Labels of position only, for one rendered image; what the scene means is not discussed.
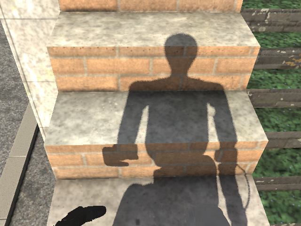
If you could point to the robot right thigh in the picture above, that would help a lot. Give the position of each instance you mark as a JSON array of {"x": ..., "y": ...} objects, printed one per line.
[{"x": 205, "y": 214}]

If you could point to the left robot hand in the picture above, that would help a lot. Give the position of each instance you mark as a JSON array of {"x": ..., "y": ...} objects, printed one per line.
[{"x": 81, "y": 215}]

